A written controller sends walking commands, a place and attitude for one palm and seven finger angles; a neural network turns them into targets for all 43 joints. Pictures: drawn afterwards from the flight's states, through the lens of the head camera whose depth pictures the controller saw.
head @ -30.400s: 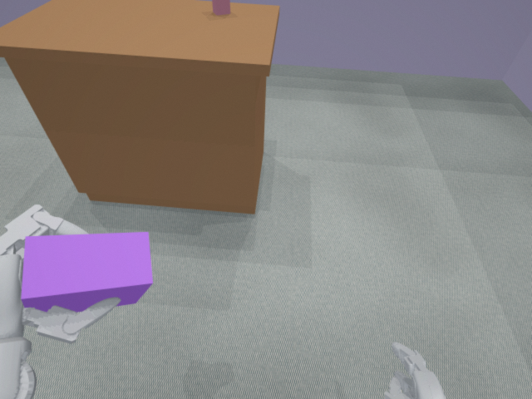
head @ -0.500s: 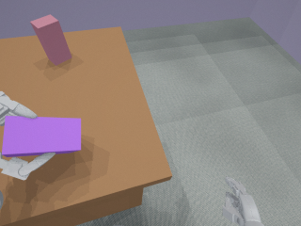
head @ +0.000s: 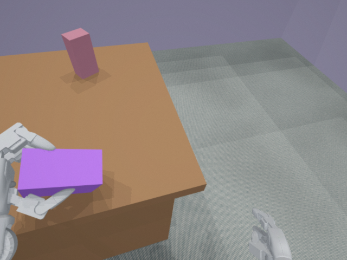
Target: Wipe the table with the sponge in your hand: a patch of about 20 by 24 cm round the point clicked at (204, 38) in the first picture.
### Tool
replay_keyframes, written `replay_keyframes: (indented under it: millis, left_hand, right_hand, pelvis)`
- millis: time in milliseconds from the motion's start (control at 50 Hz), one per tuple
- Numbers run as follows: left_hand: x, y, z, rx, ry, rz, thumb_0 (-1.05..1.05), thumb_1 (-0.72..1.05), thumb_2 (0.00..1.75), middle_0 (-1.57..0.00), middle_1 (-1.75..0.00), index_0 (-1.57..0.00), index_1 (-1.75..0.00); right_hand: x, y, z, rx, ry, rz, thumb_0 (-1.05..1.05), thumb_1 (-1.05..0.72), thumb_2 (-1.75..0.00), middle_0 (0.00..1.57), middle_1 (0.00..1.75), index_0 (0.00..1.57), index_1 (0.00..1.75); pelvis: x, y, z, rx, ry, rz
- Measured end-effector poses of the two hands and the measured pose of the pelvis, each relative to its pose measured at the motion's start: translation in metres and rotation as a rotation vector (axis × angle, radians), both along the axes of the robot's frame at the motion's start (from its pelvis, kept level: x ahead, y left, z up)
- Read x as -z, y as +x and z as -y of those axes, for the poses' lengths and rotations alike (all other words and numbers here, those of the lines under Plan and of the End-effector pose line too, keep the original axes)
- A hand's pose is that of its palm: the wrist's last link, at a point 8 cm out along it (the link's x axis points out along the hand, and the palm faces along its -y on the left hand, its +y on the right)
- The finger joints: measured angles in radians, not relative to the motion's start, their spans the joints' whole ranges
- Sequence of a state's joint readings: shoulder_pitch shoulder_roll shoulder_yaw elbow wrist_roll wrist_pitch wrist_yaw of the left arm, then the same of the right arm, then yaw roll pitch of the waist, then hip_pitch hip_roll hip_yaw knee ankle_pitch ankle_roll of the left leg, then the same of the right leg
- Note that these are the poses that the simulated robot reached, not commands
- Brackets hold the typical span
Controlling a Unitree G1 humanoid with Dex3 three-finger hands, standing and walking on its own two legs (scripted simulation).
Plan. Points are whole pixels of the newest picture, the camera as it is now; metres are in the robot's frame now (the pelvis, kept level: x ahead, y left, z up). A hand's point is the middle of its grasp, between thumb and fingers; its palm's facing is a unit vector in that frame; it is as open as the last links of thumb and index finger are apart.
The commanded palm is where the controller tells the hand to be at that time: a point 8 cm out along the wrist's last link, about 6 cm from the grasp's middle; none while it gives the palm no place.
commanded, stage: come to a stop and stand still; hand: left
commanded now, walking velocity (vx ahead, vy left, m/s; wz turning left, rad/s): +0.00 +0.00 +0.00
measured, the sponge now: (73, 173) +0.23 +0.21 +0.12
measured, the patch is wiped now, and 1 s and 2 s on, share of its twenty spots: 0.00 0.00 0.00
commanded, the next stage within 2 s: look again from close up in 0.24 s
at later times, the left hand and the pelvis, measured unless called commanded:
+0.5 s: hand (48, 166) +0.23 +0.24 +0.15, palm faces +0.35 -0.86 -0.37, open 9.9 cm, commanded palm +0.17 +0.28 +0.18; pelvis +0.00 +0.00 +0.00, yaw -2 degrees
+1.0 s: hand (39, 144) +0.25 +0.26 +0.17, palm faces +0.38 -0.79 -0.48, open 9.9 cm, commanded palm +0.18 +0.27 +0.18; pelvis +0.01 -0.01 +0.00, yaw -2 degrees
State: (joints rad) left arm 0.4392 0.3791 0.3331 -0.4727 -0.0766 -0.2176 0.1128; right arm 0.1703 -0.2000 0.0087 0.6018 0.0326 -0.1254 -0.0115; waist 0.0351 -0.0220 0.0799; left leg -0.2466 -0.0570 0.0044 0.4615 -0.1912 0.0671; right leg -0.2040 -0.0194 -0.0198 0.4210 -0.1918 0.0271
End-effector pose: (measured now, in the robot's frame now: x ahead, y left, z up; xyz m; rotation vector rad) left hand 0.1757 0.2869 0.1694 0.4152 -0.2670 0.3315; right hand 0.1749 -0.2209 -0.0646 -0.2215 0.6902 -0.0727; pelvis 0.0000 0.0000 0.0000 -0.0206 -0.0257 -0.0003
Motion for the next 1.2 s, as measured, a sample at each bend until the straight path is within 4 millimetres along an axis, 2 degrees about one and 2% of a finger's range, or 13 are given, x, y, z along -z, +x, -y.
replay_keyframes:
  millis: [180, 360, 660, 940, 1000, 1060, 1100, 1200]
  left_hand:
    - [0.006, -0.006, -0.005, -0.011, 0.000, -0.016, 0.00, -0.51, 1.06, -0.76, -1.37, -0.76, -1.37]
    - [-0.001, -0.001, 0.001, 0.005, 0.015, 0.002, 0.00, -0.51, 1.06, -0.76, -1.37, -0.76, -1.37]
    - [0.001, 0.022, 0.010, 0.031, 0.016, -0.036, 0.00, -0.51, 1.06, -0.76, -1.37, -0.76, -1.37]
    - [0.000, 0.024, 0.009, 0.019, 0.014, -0.051, 0.00, -0.51, 1.06, -0.76, -1.37, -0.76, -1.37]
    - [-0.022, 0.038, -0.013, 0.003, 0.180, 0.044, 0.00, -0.51, 1.06, -0.76, -1.37, -0.76, -1.36]
    - [-0.026, 0.046, -0.030, -0.069, 0.124, 0.100, 0.00, -0.51, 1.06, -0.76, -1.37, -0.76, -1.37]
    - [-0.021, 0.046, -0.021, -0.054, 0.075, 0.098, 0.00, -0.51, 1.06, -0.76, -1.37, -0.76, -1.37]
    - [0.004, 0.036, 0.029, 0.123, 0.000, 0.003, 0.00, -0.51, 1.06, -0.76, -1.38, -0.76, -1.37]
  right_hand:
    - [-0.002, -0.016, -0.001, 0.013, -0.010, 0.006, 0.01, -0.90, -0.89, 0.20, 0.30, 0.21, 0.30]
    - [0.000, -0.021, 0.002, 0.031, -0.018, -0.006, 0.01, -0.90, -0.90, 0.20, 0.30, 0.21, 0.30]
    - [0.000, -0.007, 0.011, 0.061, -0.026, -0.011, 0.01, -0.90, -0.89, 0.20, 0.30, 0.21, 0.30]
    - [-0.003, 0.009, 0.009, 0.059, -0.019, 0.003, 0.01, -0.90, -0.90, 0.20, 0.30, 0.21, 0.30]
    - [-0.001, 0.006, 0.004, -0.008, -0.040, -0.013, 0.01, -0.90, -0.90, 0.20, 0.30, 0.21, 0.30]
    - [-0.003, 0.001, 0.002, -0.005, -0.008, 0.007, 0.01, -0.90, -0.89, 0.20, 0.30, 0.21, 0.30]
    - [-0.005, -0.002, 0.003, 0.008, 0.009, 0.036, 0.01, -0.90, -0.89, 0.20, 0.30, 0.21, 0.30]
    - [-0.004, -0.013, 0.007, 0.057, 0.019, 0.058, 0.01, -0.90, -0.89, 0.20, 0.30, 0.21, 0.30]
  pelvis:
    - [0.000, -0.010, -0.003, 0.011, -0.007, 0.008]
    - [-0.001, -0.006, -0.004, 0.026, -0.008, 0.013]
    - [-0.002, 0.010, -0.001, 0.039, -0.007, 0.010]
    - [-0.003, 0.016, -0.001, 0.043, -0.005, 0.010]
    - [-0.001, 0.008, 0.005, 0.033, -0.001, -0.007]
    - [0.000, 0.004, 0.006, 0.055, 0.003, -0.007]
    - [0.000, 0.004, 0.003, 0.065, 0.003, -0.005]
    - [0.001, 0.007, -0.004, 0.076, 0.004, -0.004]
